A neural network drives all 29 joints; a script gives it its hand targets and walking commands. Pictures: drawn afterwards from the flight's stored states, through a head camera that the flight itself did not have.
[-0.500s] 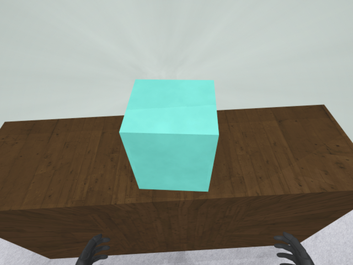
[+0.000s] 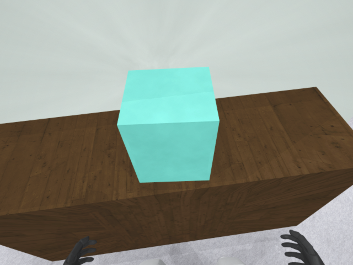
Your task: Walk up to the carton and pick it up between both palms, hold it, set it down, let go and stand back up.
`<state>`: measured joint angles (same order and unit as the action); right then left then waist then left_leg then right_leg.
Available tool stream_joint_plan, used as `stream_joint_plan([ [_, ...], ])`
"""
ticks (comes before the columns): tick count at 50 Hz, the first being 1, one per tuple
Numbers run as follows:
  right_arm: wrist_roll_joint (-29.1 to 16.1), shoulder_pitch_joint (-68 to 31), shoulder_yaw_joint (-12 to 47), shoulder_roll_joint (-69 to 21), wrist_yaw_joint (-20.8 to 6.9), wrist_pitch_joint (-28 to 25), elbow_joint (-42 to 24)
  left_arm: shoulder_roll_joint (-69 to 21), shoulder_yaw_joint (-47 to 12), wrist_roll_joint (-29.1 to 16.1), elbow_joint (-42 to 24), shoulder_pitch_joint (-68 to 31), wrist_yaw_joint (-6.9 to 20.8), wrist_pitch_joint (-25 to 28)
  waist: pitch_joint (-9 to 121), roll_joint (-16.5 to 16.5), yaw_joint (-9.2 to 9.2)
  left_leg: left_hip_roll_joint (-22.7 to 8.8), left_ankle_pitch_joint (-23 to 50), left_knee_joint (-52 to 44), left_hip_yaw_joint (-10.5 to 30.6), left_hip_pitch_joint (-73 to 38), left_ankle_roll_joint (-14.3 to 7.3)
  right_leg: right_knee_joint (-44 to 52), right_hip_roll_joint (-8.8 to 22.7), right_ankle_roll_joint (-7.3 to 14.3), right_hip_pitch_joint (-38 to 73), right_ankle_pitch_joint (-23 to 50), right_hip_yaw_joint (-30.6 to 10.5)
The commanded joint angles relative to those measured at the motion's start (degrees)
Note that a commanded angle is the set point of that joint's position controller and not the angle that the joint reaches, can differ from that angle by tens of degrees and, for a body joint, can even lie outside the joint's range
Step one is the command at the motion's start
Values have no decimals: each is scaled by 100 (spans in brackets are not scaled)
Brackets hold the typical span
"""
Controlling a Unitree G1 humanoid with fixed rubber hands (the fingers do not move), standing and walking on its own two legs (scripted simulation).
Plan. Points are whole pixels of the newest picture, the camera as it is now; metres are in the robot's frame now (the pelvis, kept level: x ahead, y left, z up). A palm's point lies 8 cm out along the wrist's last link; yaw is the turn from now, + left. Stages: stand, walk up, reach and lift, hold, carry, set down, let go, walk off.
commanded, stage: walk up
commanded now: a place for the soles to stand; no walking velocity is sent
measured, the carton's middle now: (171, 129) +0.45 +0.05 +0.02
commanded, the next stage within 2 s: reach and lift in 1.42 s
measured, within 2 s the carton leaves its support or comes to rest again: neither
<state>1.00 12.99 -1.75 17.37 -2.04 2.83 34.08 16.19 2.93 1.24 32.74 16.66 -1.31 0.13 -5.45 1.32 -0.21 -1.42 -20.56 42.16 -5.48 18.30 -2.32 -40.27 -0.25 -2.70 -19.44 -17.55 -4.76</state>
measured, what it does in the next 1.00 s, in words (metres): stands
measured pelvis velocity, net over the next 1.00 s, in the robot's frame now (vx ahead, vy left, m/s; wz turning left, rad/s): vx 0.00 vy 0.03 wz -0.14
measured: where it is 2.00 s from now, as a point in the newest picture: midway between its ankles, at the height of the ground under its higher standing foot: outside the picture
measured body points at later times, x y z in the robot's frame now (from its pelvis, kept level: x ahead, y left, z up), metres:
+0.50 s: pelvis +0.00 +0.02 -0.01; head +0.02 +0.00 +0.44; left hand +0.16 +0.28 -0.08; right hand +0.12 -0.27 -0.10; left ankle +0.03 +0.09 -0.71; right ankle +0.03 -0.13 -0.71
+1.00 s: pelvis +0.00 +0.03 +0.01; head +0.01 +0.01 +0.46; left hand +0.20 +0.25 -0.08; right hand +0.05 -0.25 -0.11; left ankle +0.02 +0.10 -0.71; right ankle +0.01 -0.10 -0.71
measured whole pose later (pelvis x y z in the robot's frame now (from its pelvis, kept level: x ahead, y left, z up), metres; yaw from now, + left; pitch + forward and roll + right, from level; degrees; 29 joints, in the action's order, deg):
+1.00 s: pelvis +0.00 +0.03 +0.01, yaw -8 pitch -2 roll +0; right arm 0.8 18.7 -0.2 16.9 -1.9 1.7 36.2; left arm 13.6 1.5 1.1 34.1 12.4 -0.6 0.4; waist -4.0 0.8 -2.0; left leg -0.5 -19.0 36.4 -10.5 15.3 -3.8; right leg -38.0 0.5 -0.2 -17.8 -18.0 -0.7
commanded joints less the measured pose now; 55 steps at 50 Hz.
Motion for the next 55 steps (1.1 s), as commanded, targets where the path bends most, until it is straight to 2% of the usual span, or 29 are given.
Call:
stream_joint_plan([
  [1, 54, -294, -241, 921, -7, -38, -564, 942, 239, -1, -597, 179, -36, 153, 587, -18, 2, -661, 147, -1209, 720, 47, -238, 460, 261, 520, 96, 327, -382],
  [4, 34, -236, -232, 943, -22, -15, -554, 965, 248, 5, -639, 76, -40, 120, 565, -50, -83, -686, -323, -1297, 724, 9, -214, 457, 228, 519, -156, -73, -430],
  [8, -44, -493, -209, 995, 23, -14, -510, 747, 209, -31, -653, 292, -40, 112, 203, 168, 41, -1120, -500, -1746, 882, 524, -510, 26, -72, 344, 101, 10, 159],
  [11, 5, -509, -192, 954, 7, 12, -532, 889, 277, -3, -697, 365, -37, 161, 429, -11, 30, -779, -471, -1223, 479, 355, -227, 485, 215, 533, 103, 138, -454],
  [14, 49, -268, -169, 797, -40, 57, -574, 1270, 369, 11, -783, 163, -47, 133, 426, -822, -73, -237, -320, -293, 425, -140, 53, 1256, 813, 980, -695, -572, -1849],
  [16, 86, -41, -173, 747, -68, 11, -556, 1278, 358, 24, -825, -15, -70, 108, 364, -871, -158, -182, -66, -385, 501, -393, 81, 1330, 972, 1036, -895, -399, -2093],
  [18, 92, 39, -214, 852, -52, -73, -541, 1102, 291, 3, -829, -86, -48, 91, 473, -541, -184, -464, 131, -941, 701, -797, -83, 922, 575, 734, -1055, -204, -1389],
  [20, 54, 51, -306, 1164, 3, -143, -463, 739, 221, -30, -828, -10, -65, 64, 430, 313, -201, -1448, -198, -2044, 1586, -496, -517, -470, -298, 318, -927, -419, -1],
  [21, 45, -141, -305, 1178, 44, -152, -456, 638, 221, 6, -749, 171, -92, 41, 262, 467, -118, -1872, -107, -2231, 1757, -76, -794, -901, -210, 258, -702, -873, 205],
  [22, 46, -272, -272, 1096, 74, -144, -494, 662, 228, 3, -713, 294, -99, 43, 184, 375, -18, -1928, 344, -2120, 1565, 31, -944, -992, -88, 270, -549, -979, 201],
  [24, -2, -431, -152, 958, 64, -106, -517, 604, 222, -22, -705, 378, -87, 123, 367, 347, 104, -1509, 1416, -1586, 778, 346, -703, -170, 31, 348, 215, -130, 220],
  [25, 3, -434, -70, 885, 33, -78, -499, 624, 206, -19, -653, 434, -85, 189, 491, 248, 178, -1205, 1697, -1100, 423, 339, -408, 522, 144, 405, 580, 587, 88],
  [26, 1, -321, -24, 805, 8, -58, -559, 838, 249, 47, -719, 326, -93, 237, 726, -15, 103, -876, 1611, -412, 129, 377, -106, 796, 589, 649, 725, 1185, -798],
  [27, 12, -168, -58, 806, -8, 3, -634, 1351, 391, 57, -775, 157, -88, 222, 828, -643, -19, -279, 725, 263, 102, 278, 187, 1179, 1253, 1204, 235, 1027, -2171],
  [28, 47, -11, -81, 800, -1, 61, -624, 1484, 437, -2, -751, -19, -79, 169, 707, -971, -65, -174, -179, 427, 363, -59, 199, 1308, 1595, 1599, -197, 1090, -2534],
  [29, 69, 36, -107, 807, -1, 54, -589, 1422, 396, -6, -744, -114, -81, 154, 729, -981, -96, -176, -277, 269, 512, -86, 171, 1253, 1616, 1642, -149, 1404, -2505],
  [31, 44, 238, -130, 848, -22, -61, -515, 1306, 322, 42, -747, -303, -98, 78, 860, -755, -174, -300, 367, -574, 620, -362, 67, 860, 1142, 1171, -80, 1247, -1629],
  [32, 68, 393, -197, 1003, -17, -127, -469, 1173, 273, 36, -779, -392, -82, 48, 916, -492, -223, -561, 851, -1063, 899, -698, -61, 417, 807, 874, -378, 940, -1094],
  [33, 87, 340, -277, 1256, 5, -177, -453, 882, 217, -9, -765, -347, -64, 10, 772, 262, -186, -1117, 888, -1753, 1525, -787, -305, -437, 112, 502, -751, 194, -206],
  [34, 29, 213, -291, 1296, 39, -183, -440, 679, 173, -24, -671, -240, -114, -24, 506, 527, -166, -1639, 1152, -2069, 1954, -481, -608, -843, -189, 308, -756, -808, 373],
  [35, 61, 263, -290, 1252, 67, -180, -459, 650, 199, 3, -606, -219, -156, -59, 391, 506, -227, -1951, 1203, -2256, 2257, -367, -790, -1259, -125, 284, -818, -1505, 263],
  [37, 85, 365, -247, 1078, 119, -164, -431, 601, 200, -42, -567, -319, -172, -56, 92, 289, -248, -1855, 2082, -2089, 1859, -431, -774, -1489, 27, 276, -977, -1529, 156],
  [39, 85, 275, -139, 886, 134, -156, -343, 432, 123, -31, -535, -232, -102, 64, 414, 257, -69, -1460, 2312, -1723, 1310, -499, -568, -318, 163, 285, -386, -872, 226],
  [41, -29, 48, -64, 876, 108, -133, -364, 461, 125, -2, -462, -182, -28, 160, 602, 235, 120, -1183, 1963, -1424, 808, 61, -236, 855, 172, 380, 726, 521, 261],
  [42, -55, 146, -35, 749, 87, -150, -391, 568, 150, 53, -469, -194, -11, 186, 769, 190, 111, -1060, 1639, -1244, 672, 364, -46, 1031, 424, 539, 1140, 782, -192],
  [43, -109, 353, -4, 669, 56, -143, -395, 930, 231, 65, -488, -383, -5, 176, 908, -174, -37, -613, 364, -1164, 406, 376, 201, 1190, 964, 857, 856, 66, -1170],
  [44, -17, 427, -49, 674, 63, -95, -368, 1175, 300, 4, -447, -439, 26, 134, 770, -675, -62, -340, -220, -993, 449, -356, 216, 1343, 1132, 1081, -63, -728, -1470],
  [50, -34, 604, -119, 794, 40, -365, -241, 606, 93, -45, -359, -580, 80, 157, 706, -296, -67, -763, 890, -1747, 894, -481, -109, 927, 554, 597, 237, 675, -254],
  [55, -69, 640, -84, 665, 58, -358, -214, 549, 80, -36, -268, -503, 89, 171, 492, -138, -26, -715, 718, -1913, 753, -186, -87, 1080, 589, 581, 431, 639, -251],
])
